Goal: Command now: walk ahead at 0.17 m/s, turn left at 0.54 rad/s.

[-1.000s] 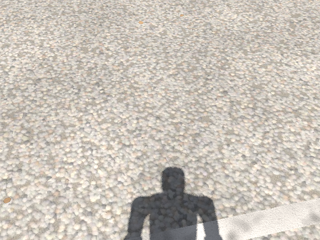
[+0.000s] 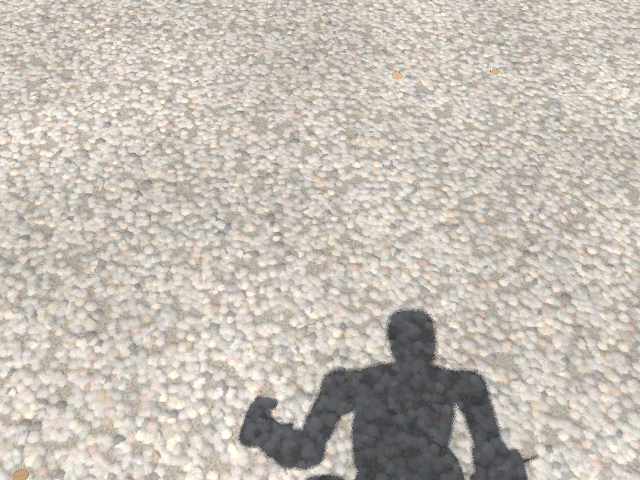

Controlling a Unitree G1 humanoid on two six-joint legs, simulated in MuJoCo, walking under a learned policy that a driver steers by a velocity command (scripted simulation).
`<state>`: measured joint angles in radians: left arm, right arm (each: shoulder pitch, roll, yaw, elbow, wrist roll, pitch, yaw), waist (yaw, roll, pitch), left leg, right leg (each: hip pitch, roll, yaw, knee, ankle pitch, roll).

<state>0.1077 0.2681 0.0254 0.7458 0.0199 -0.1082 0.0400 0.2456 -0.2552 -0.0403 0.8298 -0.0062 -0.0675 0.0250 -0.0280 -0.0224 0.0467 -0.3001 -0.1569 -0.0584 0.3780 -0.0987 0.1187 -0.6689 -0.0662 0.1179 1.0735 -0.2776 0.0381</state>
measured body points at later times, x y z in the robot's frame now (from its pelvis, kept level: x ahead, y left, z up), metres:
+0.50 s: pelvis +0.10 -0.05 +0.00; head +0.14 -0.06 +0.45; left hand +0.16 +0.25 -0.09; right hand +0.32 -0.28 -0.11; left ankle +0.05 +0.09 -0.66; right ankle +0.18 -0.14 -0.74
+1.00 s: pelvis +0.07 +0.00 +0.00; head +0.07 +0.03 +0.45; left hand +0.04 +0.30 -0.12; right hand +0.33 -0.13 -0.08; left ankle +0.04 +0.07 -0.74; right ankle +0.15 -0.14 -0.69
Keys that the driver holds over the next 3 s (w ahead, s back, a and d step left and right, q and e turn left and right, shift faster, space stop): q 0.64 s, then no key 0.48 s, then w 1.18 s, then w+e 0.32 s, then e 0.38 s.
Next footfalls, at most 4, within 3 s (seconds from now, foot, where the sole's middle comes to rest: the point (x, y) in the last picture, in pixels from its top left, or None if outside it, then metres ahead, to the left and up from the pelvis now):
0.24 right None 0.22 -0.13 -0.78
0.70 left None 0.07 0.09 -0.78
1.12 right None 0.17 -0.12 -0.77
1.80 right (322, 457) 0.49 0.00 -0.78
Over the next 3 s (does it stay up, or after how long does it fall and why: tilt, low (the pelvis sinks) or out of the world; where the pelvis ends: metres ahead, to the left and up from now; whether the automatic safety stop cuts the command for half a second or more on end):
stays up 0.79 0.25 -0.02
